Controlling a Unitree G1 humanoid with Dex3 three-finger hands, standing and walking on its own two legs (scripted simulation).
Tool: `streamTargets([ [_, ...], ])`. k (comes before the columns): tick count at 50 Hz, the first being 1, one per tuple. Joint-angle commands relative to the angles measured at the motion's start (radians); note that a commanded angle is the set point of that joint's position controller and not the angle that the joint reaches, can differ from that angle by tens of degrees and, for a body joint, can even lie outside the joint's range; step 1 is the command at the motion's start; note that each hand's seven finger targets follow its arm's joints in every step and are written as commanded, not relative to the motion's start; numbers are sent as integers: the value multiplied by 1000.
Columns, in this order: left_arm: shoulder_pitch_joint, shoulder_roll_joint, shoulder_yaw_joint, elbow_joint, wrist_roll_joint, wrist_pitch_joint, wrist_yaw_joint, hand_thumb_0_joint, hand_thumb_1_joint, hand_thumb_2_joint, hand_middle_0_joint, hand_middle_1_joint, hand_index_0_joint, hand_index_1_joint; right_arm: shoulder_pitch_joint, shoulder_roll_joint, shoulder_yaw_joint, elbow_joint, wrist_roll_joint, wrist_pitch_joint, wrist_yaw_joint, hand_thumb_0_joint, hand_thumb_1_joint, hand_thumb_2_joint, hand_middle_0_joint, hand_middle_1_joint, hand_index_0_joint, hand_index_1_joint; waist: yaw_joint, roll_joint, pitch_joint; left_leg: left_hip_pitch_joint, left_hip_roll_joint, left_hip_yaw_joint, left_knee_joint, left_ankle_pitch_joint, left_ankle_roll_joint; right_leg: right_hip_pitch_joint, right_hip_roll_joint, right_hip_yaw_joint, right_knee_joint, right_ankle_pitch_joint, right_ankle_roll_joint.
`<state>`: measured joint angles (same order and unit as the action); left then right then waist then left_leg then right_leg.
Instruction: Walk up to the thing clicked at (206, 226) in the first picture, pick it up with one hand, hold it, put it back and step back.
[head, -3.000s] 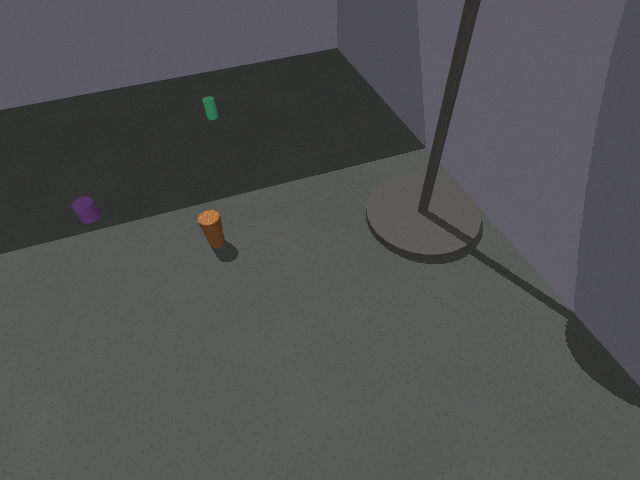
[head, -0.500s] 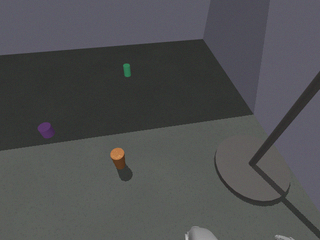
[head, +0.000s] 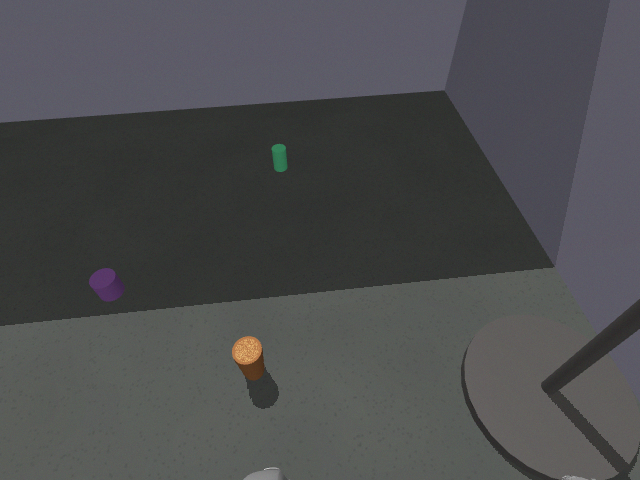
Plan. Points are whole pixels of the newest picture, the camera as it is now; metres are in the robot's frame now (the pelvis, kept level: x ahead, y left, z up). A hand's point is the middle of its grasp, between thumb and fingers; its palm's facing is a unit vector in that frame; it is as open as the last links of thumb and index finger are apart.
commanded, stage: walk up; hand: left
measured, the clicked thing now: (250, 360) +0.54 +0.24 -0.68
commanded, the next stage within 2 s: stand in 1.44 s
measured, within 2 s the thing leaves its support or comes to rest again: neither
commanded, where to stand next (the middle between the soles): +0.14 -0.01 m, yaw -1 degrees
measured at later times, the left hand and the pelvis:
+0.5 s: hand out of the picture +0.15 +0.25 -0.14, palm faces -0.08 -0.92 -0.38, open 7.4 cm; pelvis +0.06 -0.01 +0.00, yaw -2 degrees
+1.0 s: hand (165, 462) +0.17 +0.24 -0.13, palm faces -0.04 -0.95 -0.32, open 7.4 cm; pelvis +0.07 -0.01 +0.03, yaw -2 degrees
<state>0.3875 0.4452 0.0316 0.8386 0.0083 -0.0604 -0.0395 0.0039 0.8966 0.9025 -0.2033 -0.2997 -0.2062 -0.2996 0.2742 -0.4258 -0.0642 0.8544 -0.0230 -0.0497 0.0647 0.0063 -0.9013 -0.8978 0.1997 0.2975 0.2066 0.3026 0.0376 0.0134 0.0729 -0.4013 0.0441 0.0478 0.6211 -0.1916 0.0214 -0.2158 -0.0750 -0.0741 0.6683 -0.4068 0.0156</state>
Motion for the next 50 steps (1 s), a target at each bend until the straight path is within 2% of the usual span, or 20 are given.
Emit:
streamTargets([
  [1,14,139,33,-85,-15,-5,36,0,900,900,-200,-300,-200,-300,162,-348,-96,-58,10,-34,-44,0,-900,-900,200,300,200,300,-93,250,-105,390,367,-635,-346,-148,212,-438,90,24,381,-140,-49],
  [2,-11,212,50,-52,-4,5,49,0,900,900,-200,-300,-200,-300,132,-337,-100,-57,26,-28,-42,0,-900,-900,200,300,200,300,-85,131,-63,292,384,-639,-327,-148,269,-406,34,107,469,-173,-57],
  [4,-17,201,52,-30,-12,12,49,0,900,900,-200,-300,-200,-300,74,-273,-73,-69,25,-28,-55,0,-900,-900,200,300,200,300,-54,66,-40,246,288,-418,-280,60,216,-379,11,160,457,-97,-62],
  [5,11,195,52,-7,-16,12,47,0,900,900,-200,-300,-200,-300,42,-257,-65,-71,24,-30,-60,0,-900,-900,200,300,200,300,-32,103,-32,208,252,-326,-271,93,187,-335,-8,147,400,-57,-62],
  [6,39,185,50,5,-14,13,43,0,900,900,-200,-300,-200,-300,18,-250,-58,-71,24,-31,-61,0,-900,-900,200,300,200,300,-21,148,-57,211,232,-267,-245,163,184,-311,-11,118,359,-29,-59],
  [9,4,144,48,27,-7,23,40,0,900,900,-200,-300,-200,-300,-18,-221,-39,-77,15,-25,-68,0,-900,-900,200,300,200,300,-25,145,-75,136,215,-187,-206,272,190,-200,-3,82,216,4,-38],
  [12,-26,130,52,46,-7,26,46,0,900,900,-200,-300,-200,-300,-61,-223,-29,-73,16,-13,-69,0,-900,-900,200,300,200,300,-22,164,-93,59,221,-167,-140,308,186,-77,29,40,99,74,-37],
  [14,-9,130,55,66,-3,20,50,0,900,900,-200,-300,-200,-300,-103,-209,-18,-75,28,2,-68,0,-900,-900,200,300,200,300,8,111,-134,41,190,-137,-41,207,149,30,51,36,-81,197,-48],
  [15,-40,152,60,69,4,12,53,0,900,900,-200,-300,-200,-300,-103,-171,-4,-70,34,9,-67,0,-900,-900,200,300,200,300,10,57,-132,-2,155,-124,-6,113,97,70,38,74,-146,238,-63],
  [16,-88,201,69,52,14,4,54,0,900,900,-200,-300,-200,-300,-73,-126,12,-63,40,12,-67,0,-900,-900,200,300,200,300,-14,-75,-128,-55,98,-82,65,1,45,83,-78,242,-197,305,-97],
  [17,-167,244,66,35,6,1,52,0,900,900,-200,-300,-200,-300,-64,-116,14,-44,40,19,-70,0,-900,-900,200,300,200,300,-50,-139,-106,17,5,-33,125,-207,1,-76,-241,448,-278,258,-194],
  [18,-239,248,57,31,0,5,49,0,900,900,-200,-300,-200,-300,-62,-156,-1,1,37,25,-76,0,-900,-900,200,300,200,300,-58,-134,-72,143,6,-46,139,-272,6,-211,-255,444,-265,226,-234],
  [19,-260,214,44,38,-2,8,47,0,900,900,-200,-300,-200,-300,-53,-157,0,24,38,22,-74,0,-900,-900,200,300,200,300,-74,-109,-71,178,16,-62,42,-215,12,-221,-197,358,-240,218,-192],
  [21,-273,174,26,63,-3,14,47,0,900,900,-200,-300,-200,-300,-88,-178,-1,53,38,14,-68,0,-900,-900,200,300,200,300,-65,-105,-82,183,67,-115,-80,-91,34,-179,-93,228,-193,221,-90],
  [23,-259,158,23,92,-5,16,42,0,900,900,-200,-300,-200,-300,-137,-187,11,70,35,6,-63,0,-900,-900,200,300,200,300,-33,-111,-104,145,99,-150,-116,-62,48,-86,-47,189,-197,184,-66],
  [26,-306,160,22,124,-8,16,42,0,900,900,-200,-300,-200,-300,-145,-161,25,123,33,8,-63,0,-900,-900,200,300,200,300,-45,-102,-110,181,64,-96,-142,-23,22,-51,-81,215,-234,240,-77],
  [35,-373,128,10,207,-17,27,38,0,900,900,-200,-300,-200,-300,-225,-151,41,218,24,6,-63,0,-900,-900,200,300,200,300,-23,-34,-94,210,85,-107,-283,11,8,36,-60,175,-337,241,-47],
  [39,-395,118,9,234,-14,32,34,0,900,900,-200,-300,-200,-300,-232,-155,39,247,18,6,-64,0,-900,-900,200,300,200,300,-28,-9,-91,206,93,-119,-338,-47,3,60,-56,168,-368,211,-44],
  [45,-397,115,11,258,-9,30,31,0,900,900,-200,-300,-200,-300,-242,-151,38,258,18,1,-65,0,-900,-900,200,300,200,300,-32,-9,-136,248,99,-105,-344,56,2,108,-61,153,-380,311,-36],
  [50,-390,109,9,272,-8,33,32,0,900,900,-200,-300,-200,-300,-249,-154,34,265,17,7,-66,0,-900,-900,200,300,200,300,-36,-6,-110,256,101,-112,-364,6,0,82,-58,152,-400,268,-33],
])
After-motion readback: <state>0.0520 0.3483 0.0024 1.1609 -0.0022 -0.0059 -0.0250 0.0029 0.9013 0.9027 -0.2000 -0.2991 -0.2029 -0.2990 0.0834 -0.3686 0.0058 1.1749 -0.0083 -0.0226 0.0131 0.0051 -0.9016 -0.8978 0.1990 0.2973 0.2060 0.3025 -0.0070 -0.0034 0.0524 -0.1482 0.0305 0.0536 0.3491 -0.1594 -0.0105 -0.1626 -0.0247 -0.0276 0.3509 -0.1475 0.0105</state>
